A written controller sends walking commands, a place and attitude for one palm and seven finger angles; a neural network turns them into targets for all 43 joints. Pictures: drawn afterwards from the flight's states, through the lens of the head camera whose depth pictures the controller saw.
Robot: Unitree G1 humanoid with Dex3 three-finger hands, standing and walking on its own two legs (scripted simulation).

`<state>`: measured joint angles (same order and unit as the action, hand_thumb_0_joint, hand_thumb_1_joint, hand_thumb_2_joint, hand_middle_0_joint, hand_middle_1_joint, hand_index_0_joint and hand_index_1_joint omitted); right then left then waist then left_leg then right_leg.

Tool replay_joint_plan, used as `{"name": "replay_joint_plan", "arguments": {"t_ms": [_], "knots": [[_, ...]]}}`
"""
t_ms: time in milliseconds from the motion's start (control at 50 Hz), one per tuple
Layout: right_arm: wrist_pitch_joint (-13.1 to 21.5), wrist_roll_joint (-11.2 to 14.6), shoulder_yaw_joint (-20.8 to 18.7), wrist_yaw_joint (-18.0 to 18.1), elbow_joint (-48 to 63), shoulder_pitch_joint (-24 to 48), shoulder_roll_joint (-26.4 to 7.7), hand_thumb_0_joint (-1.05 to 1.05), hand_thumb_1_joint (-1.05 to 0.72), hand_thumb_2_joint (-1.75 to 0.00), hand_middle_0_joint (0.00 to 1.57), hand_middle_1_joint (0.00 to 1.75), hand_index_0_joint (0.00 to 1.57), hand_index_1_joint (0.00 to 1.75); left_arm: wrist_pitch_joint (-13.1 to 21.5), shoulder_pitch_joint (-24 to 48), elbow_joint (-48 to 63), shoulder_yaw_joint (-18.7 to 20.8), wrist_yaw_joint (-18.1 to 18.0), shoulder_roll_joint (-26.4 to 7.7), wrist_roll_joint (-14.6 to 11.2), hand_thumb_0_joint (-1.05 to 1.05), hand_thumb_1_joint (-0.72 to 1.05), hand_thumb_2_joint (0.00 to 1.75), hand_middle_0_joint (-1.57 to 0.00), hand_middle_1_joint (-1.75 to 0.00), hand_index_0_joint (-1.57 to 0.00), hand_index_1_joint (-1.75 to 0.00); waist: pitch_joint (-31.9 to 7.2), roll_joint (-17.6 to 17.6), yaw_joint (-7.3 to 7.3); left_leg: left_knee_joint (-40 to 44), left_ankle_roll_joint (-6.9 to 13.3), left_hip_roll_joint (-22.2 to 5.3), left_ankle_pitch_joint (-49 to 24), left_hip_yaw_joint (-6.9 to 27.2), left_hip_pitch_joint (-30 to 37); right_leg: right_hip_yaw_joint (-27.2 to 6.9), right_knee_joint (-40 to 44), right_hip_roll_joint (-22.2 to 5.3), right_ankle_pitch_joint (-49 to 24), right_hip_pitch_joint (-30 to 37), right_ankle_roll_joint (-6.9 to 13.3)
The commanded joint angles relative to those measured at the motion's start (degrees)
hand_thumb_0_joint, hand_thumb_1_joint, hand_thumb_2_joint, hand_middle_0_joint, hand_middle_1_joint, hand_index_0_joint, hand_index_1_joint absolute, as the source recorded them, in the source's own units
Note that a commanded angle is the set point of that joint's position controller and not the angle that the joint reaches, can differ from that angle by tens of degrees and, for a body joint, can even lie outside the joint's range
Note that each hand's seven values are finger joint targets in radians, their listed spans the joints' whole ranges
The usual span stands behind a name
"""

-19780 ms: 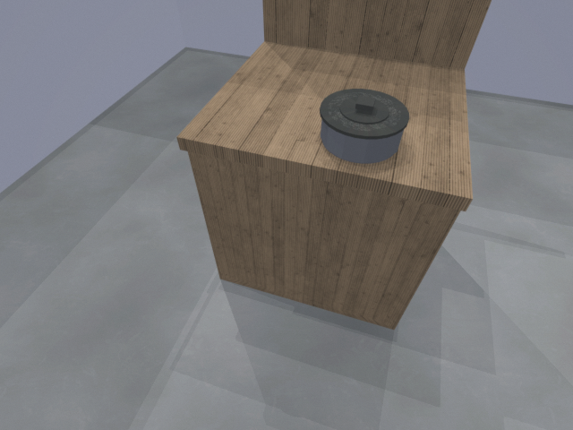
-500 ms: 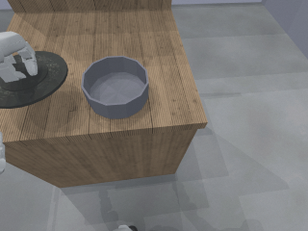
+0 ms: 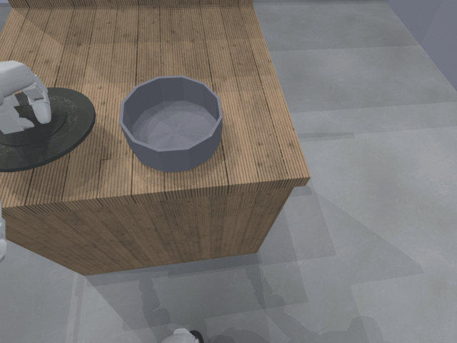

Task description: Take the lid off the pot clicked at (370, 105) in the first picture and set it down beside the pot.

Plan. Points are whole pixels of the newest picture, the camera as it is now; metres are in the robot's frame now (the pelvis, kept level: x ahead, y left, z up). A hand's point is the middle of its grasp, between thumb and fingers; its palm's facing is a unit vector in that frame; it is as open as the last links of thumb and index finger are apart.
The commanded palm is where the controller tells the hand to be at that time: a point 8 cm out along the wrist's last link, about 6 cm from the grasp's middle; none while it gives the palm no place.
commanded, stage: lower the lid onto the table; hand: left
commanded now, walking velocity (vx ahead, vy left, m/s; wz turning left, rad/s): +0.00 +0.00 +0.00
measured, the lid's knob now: (25, 114) +0.50 +0.33 +0.08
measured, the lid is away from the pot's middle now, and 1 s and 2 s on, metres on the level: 0.25 0.24 0.24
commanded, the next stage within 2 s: open the fingers wide in 1.00 s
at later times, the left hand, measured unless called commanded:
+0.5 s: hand (38, 120) +0.48 +0.31 +0.08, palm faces -0.46 -0.12 -0.88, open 4.9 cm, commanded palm +0.53 +0.31 +0.14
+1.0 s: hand (38, 133) +0.48 +0.32 +0.05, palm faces -0.49 -0.13 -0.86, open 4.9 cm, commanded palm +0.53 +0.31 +0.10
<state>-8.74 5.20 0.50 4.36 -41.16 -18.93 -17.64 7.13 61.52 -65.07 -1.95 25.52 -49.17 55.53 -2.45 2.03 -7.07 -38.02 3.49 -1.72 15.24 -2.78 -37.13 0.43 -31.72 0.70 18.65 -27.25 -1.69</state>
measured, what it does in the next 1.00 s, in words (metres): stands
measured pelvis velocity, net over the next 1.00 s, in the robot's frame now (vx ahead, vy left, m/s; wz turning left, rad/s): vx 0.00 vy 0.00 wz -0.02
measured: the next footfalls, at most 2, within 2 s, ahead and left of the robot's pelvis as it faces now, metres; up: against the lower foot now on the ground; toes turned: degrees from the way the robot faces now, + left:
none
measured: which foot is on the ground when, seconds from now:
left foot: down 0.00-1.00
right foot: down 0.00-1.00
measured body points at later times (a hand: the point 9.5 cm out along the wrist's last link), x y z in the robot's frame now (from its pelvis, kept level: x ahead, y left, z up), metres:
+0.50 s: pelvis -0.01 +0.00 -0.01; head +0.10 +0.02 +0.43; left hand +0.50 +0.31 +0.13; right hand -0.02 -0.28 -0.12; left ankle +0.03 +0.08 -0.72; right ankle -0.04 -0.15 -0.72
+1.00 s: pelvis +0.00 +0.00 -0.02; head +0.12 +0.02 +0.42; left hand +0.50 +0.33 +0.10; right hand -0.03 -0.29 -0.12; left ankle +0.03 +0.08 -0.72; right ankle -0.04 -0.15 -0.72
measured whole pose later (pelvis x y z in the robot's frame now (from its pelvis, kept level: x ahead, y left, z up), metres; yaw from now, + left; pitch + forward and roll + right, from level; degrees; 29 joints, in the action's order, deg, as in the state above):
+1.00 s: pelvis +0.00 +0.00 -0.02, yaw -1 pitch +19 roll -4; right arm -9.3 4.3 1.2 5.3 -40.4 -20.4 -17.3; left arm 8.8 60.0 -68.2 1.7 21.1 -51.2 58.7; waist -3.6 2.2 -9.6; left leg -45.7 3.0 -3.2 18.1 -2.2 -46.6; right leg 0.6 -39.4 2.1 21.5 -36.7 -1.4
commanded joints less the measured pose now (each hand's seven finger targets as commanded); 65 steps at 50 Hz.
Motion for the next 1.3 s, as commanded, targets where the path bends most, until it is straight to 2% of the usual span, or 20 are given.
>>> {"name": "replay_joint_plan", "arguments": {"t_ms": [0,20,100,120,200,320,360,420,460,600,720,860,920,1000,1060,1080,1120,1180,1240,1280], "knots": [[1.5,-0.3,-3.8,1.2,2.3,-7.3,-11.4,0.0,-0.9,-0.9,0.2,0.3,0.2,0.3,1.7,30.3,15.8,4.7,-3.6,-18.5,-0.8,0.0,0.7,0.98,-0.69,-1.03,-1.04,-1.17,-28.6,10.2,-0.51,-0.2,1.7,0.6,-26.4,3.3,35.4,3.5,3.0,3.9,-16.7,-7.3,3.6],[1.3,-0.4,-3.8,1.3,2.2,-7.8,-11.5,0.0,-0.9,-0.9,0.2,0.3,0.2,0.3,1.7,28.6,14.0,6.4,-4.0,-20.5,-0.5,0.0,0.7,0.98,-0.69,-1.03,-1.04,-1.17,-28.8,9.3,-0.57,-0.5,1.6,0.7,-26.3,3.4,35.1,3.3,2.6,4.2,-16.4,-7.1,3.4],[2.0,-0.3,-3.8,1.6,1.8,-7.9,-11.5,0.0,-0.9,-0.9,0.2,0.3,0.2,0.3,2.0,30.8,15.3,2.7,-4.2,-15.6,-1.4,0.0,0.7,0.98,-0.69,-1.03,-1.04,-1.17,-26.9,12.2,-1.14,0.6,1.3,0.1,-23.5,4.0,36.0,3.9,3.1,3.9,-12.8,-10.7,3.8],[1.9,-0.5,-3.9,1.5,1.6,-8.5,-11.7,0.0,-0.9,-0.9,0.2,0.3,0.2,0.3,1.9,30.8,15.2,4.0,-4.7,-17.3,-0.8,0.0,0.7,0.98,-0.69,-1.03,-1.04,-1.17,-27.4,12.2,-1.13,0.4,1.1,0.0,-23.9,4.5,36.9,3.8,2.9,4.1,-12.0,-11.2,3.8],[2.3,-0.4,-3.7,1.7,1.6,-8.7,-11.4,0.0,-0.9,-0.9,0.2,0.3,0.2,0.3,1.8,30.2,13.3,3.4,-5.6,-15.5,-1.0,0.0,0.7,0.98,-0.69,-1.03,-1.04,-1.17,-27.1,10.0,-1.35,0.3,1.3,0.3,-22.3,4.2,34.5,3.7,2.6,3.9,-12.7,-10.7,3.8],[2.1,-0.8,-3.7,1.5,1.4,-9.7,-11.7,0.0,-0.9,-0.9,0.2,0.3,0.2,0.3,0.8,30.3,11.0,5.4,-7.2,-18.4,0.7,0.0,0.7,0.98,-0.69,-1.03,-1.04,-1.17,-28.9,8.9,-1.42,-0.4,1.0,0.4,-22.6,4.4,33.5,3.4,1.5,4.1,-12.9,-10.6,3.6],[2.0,-0.8,-3.7,1.5,1.3,-10.0,-11.5,0.0,-0.9,-0.9,0.2,0.3,0.2,0.3,0.3,29.6,8.2,3.5,-7.4,-15.9,1.0,0.0,0.7,0.98,-0.69,-1.03,-1.04,-1.17,-26.2,8.2,-2.01,-0.5,0.9,0.6,-20.0,4.3,31.6,3.6,1.5,4.2,-11.5,-12.3,3.7],[1.8,-0.9,-3.4,1.6,1.7,-9.9,-11.9,0.0,-0.9,-0.9,0.2,0.3,0.2,0.3,0.4,29.8,8.5,6.3,-7.9,-20.4,1.7,0.0,0.7,0.98,-0.69,-1.03,-1.04,-1.17,-27.9,7.7,-1.54,-1.2,1.1,0.7,-19.8,3.7,30.2,3.2,0.8,4.2,-12.6,-10.4,3.6],[1.8,-0.8,-3.4,1.6,1.9,-10.1,-11.5,0.0,-0.9,-0.9,0.2,0.3,0.2,0.3,0.0,29.9,7.3,4.2,-7.9,-18.0,2.0,0.0,0.7,0.98,-0.69,-1.03,-1.04,-1.17,-27.0,8.5,-2.06,-1.5,0.9,1.0,-18.9,3.7,29.1,3.3,0.5,4.3,-12.1,-11.5,3.7],[1.7,-0.8,-3.0,2.0,1.6,-10.7,-11.5,0.0,-0.9,-0.9,0.2,0.3,0.2,0.3,0.9,29.6,8.0,4.5,-7.1,-18.3,1.4,0.0,0.7,0.98,-0.69,-1.03,-1.04,-1.17,-27.9,9.2,-2.43,-3.5,1.2,0.8,-21.2,3.2,28.7,3.3,-0.7,4.5,-13.5,-12.4,3.4],[1.2,-1.0,-3.3,2.2,1.4,-11.7,-11.4,0.0,-0.9,-0.9,0.2,0.3,0.2,0.3,1.8,28.5,10.7,7.4,-7.5,-22.2,2.1,0.0,0.7,0.98,-0.69,-1.03,-1.04,-1.17,-32.6,11.8,-2.32,-5.7,1.1,0.6,-27.7,3.3,31.1,2.7,-2.0,4.8,-16.5,-12.1,3.1],[0.2,-1.0,-3.1,1.7,1.7,-11.1,-11.2,0.0,-0.9,-0.9,0.2,0.3,0.2,0.3,1.1,25.1,7.0,6.4,-7.4,-20.6,2.3,0.0,0.7,0.98,-0.69,-1.03,-1.04,-1.17,-27.3,10.7,-2.75,-6.6,1.0,1.0,-23.9,2.8,26.3,3.0,-2.7,4.9,-14.7,-14.7,3.2],[-0.2,-1.2,-3.2,1.7,2.0,-11.1,-11.4,0.0,-0.9,-0.9,0.2,0.3,0.2,0.3,1.8,25.8,10.4,8.3,-7.5,-23.1,2.5,0.0,0.7,0.98,-0.69,-1.03,-1.04,-1.17,-31.5,11.6,-2.11,-7.5,0.9,0.7,-27.4,3.2,28.6,2.8,-3.6,5.0,-16.0,-13.9,3.1],[0.0,-1.1,-3.2,1.7,1.9,-10.8,-11.0,0.0,-0.9,-0.9,0.2,0.3,0.2,0.3,2.6,26.4,11.3,5.9,-6.9,-18.6,1.2,0.0,0.7,0.98,-0.69,-1.03,-1.04,-1.17,-30.2,12.1,-2.84,-7.7,0.9,0.3,-27.5,3.8,29.6,3.5,-3.8,5.1,-14.1,-16.8,3.2],[-0.2,-1.0,-3.1,1.9,1.7,-10.9,-11.3,0.0,-0.9,-0.9,0.2,0.3,0.2,0.3,1.9,25.4,7.3,5.4,-7.2,-19.1,1.4,0.0,0.7,0.98,-0.69,-1.03,-1.04,-1.17,-27.8,8.5,-3.89,-7.7,1.1,0.7,-20.6,3.6,24.9,3.2,-4.2,4.9,-11.8,-17.3,3.0],[-0.5,-1.2,-4.1,0.8,4.1,-10.5,-10.1,0.0,-0.9,-0.9,0.2,0.3,0.2,0.3,1.9,12.8,8.2,9.0,-7.0,-17.9,0.6,0.0,0.7,0.98,-0.69,-1.03,-1.04,-1.17,-31.5,8.9,0.17,-7.4,0.6,1.6,-24.9,3.7,26.6,3.8,-4.5,5.1,-13.2,-14.2,3.7],[-1.7,-1.8,-4.3,0.3,4.0,-9.3,-10.4,0.0,-0.9,-0.9,0.2,0.3,0.2,0.3,4.0,15.0,15.6,9.5,-7.5,-18.3,1.0,0.0,0.67,0.95,-0.67,-1.03,-1.0,-1.16,-35.2,13.1,0.06,-8.4,0.0,0.8,-32.8,4.1,31.8,3.3,-5.2,5.3,-15.4,-15.7,3.9],[-2.6,-1.6,-4.4,0.1,3.3,-8.7,-10.4,0.0,-0.9,-0.9,0.2,0.3,0.2,0.3,2.6,19.8,13.6,7.0,-8.5,-15.9,0.8,0.0,0.62,0.91,-0.64,-1.02,-0.94,-1.15,-28.2,8.7,-2.3,-7.5,0.6,0.7,-24.3,4.2,27.5,3.4,-3.9,5.3,-11.4,-17.9,3.5],[-2.2,-1.2,-3.9,0.5,3.0,-9.0,-10.8,0.0,-0.9,-0.9,0.2,0.3,0.2,0.3,2.1,22.0,12.5,8.1,-10.2,-18.5,1.1,0.0,0.58,0.87,-0.61,-1.02,-0.89,-1.13,-26.4,9.0,-2.41,-6.5,0.7,0.9,-19.3,4.6,26.1,3.3,-3.8,4.9,-9.1,-17.9,3.6],[-1.9,-1.1,-3.8,0.6,3.2,-8.8,-10.7,0.0,-0.9,-0.9,0.2,0.3,0.2,0.3,1.7,22.4,12.6,7.2,-11.0,-17.5,1.3,0.0,0.54,0.84,-0.59,-1.02,-0.85,-1.12,-26.7,9.4,-2.37,-5.8,0.6,0.9,-16.4,4.9,25.8,3.5,-3.9,4.8,-7.5,-18.0,3.8]]}}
